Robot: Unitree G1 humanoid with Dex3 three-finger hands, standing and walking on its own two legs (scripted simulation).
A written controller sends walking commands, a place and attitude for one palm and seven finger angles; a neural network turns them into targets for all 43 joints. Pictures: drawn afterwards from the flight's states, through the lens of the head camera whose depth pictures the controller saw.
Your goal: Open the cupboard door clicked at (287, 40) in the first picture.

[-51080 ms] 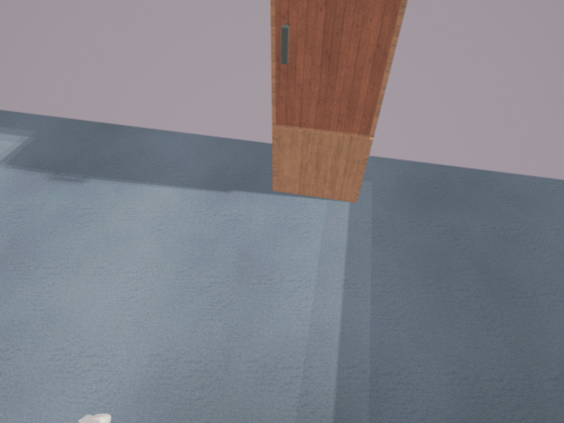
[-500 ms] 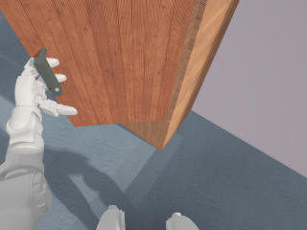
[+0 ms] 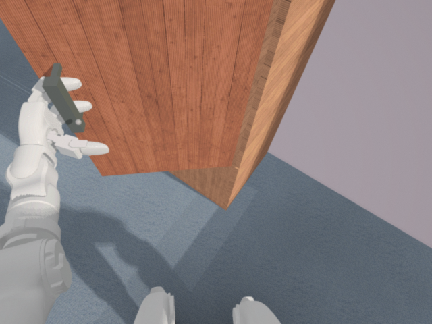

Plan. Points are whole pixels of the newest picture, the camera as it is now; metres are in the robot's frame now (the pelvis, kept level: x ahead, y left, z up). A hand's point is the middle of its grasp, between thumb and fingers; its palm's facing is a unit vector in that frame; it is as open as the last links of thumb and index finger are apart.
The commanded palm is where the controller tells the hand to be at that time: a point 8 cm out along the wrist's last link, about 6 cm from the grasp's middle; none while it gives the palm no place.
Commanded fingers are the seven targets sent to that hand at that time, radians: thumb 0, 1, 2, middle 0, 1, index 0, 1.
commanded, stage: close the thumb around the handle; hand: left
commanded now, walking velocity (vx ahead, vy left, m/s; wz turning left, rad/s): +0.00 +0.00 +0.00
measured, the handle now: (68, 99) +0.51 +0.26 +0.08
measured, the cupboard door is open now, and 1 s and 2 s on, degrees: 42 52 86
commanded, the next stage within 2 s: pull the door open along its arc in 0.56 s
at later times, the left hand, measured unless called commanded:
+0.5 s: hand (76, 123) +0.46 +0.24 +0.08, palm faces +0.10 -0.99 +0.00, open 5.8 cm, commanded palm +0.43 +0.28 +0.08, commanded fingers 0.00 0.90 0.90 -0.40 -1.35 -0.40 -1.35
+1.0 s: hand (80, 152) +0.39 +0.22 +0.08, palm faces +0.08 -1.00 +0.00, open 6.1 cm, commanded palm +0.33 +0.26 +0.08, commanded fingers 0.00 0.90 0.90 -0.40 -1.35 -0.40 -1.35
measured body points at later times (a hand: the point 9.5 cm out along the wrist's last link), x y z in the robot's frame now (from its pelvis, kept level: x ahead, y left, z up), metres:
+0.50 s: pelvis +0.00 +0.00 +0.00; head +0.10 +0.02 +0.44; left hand +0.44 +0.29 +0.08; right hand +0.05 -0.27 -0.11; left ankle +0.05 +0.13 -0.66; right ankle -0.02 -0.13 -0.66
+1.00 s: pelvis +0.02 +0.00 +0.02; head +0.08 +0.01 +0.46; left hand +0.38 +0.27 +0.08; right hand +0.08 -0.26 -0.10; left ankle +0.05 +0.13 -0.66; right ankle -0.02 -0.13 -0.66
